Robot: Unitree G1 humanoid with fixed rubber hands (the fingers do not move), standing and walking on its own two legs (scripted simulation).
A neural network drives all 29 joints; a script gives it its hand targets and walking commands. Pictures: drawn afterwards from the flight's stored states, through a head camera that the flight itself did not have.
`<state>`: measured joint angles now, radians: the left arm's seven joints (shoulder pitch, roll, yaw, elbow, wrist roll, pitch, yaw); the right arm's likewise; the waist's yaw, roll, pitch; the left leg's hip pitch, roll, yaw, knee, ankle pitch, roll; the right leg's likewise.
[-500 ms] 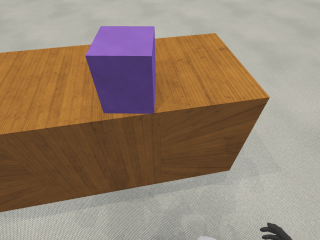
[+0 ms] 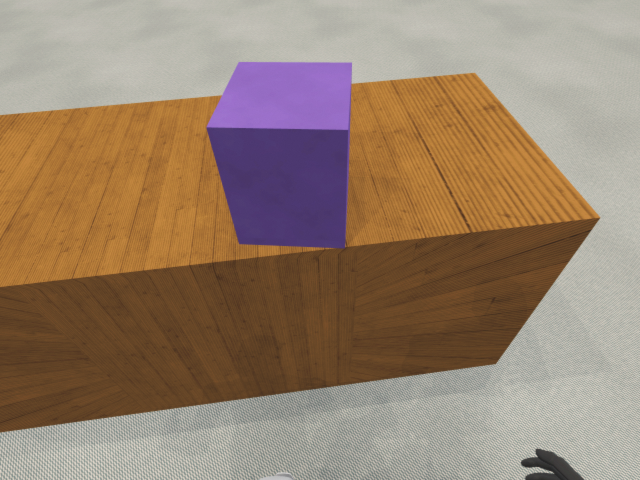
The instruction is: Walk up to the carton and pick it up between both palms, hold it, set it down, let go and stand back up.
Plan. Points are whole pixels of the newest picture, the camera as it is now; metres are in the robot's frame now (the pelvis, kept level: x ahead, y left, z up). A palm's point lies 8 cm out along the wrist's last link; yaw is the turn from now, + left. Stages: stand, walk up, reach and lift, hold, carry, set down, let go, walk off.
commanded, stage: walk up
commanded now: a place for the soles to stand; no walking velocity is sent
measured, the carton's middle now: (293, 157) +0.64 +0.05 +0.05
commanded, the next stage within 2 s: none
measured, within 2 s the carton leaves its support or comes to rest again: neither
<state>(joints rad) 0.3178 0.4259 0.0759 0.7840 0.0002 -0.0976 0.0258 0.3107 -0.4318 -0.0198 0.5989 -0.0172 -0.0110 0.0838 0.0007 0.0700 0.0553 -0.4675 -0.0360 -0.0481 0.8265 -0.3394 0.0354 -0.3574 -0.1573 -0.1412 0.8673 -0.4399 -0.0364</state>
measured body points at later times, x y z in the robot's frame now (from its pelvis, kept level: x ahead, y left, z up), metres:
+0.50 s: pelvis +0.04 -0.01 +0.01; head +0.06 -0.04 +0.46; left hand +0.13 +0.32 -0.06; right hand +0.16 -0.31 -0.09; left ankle +0.05 +0.10 -0.66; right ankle +0.10 -0.13 -0.70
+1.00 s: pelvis +0.07 -0.01 +0.00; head +0.09 -0.03 +0.45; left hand +0.13 +0.33 -0.08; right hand +0.20 -0.31 -0.10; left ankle +0.08 +0.11 -0.68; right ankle +0.10 -0.14 -0.70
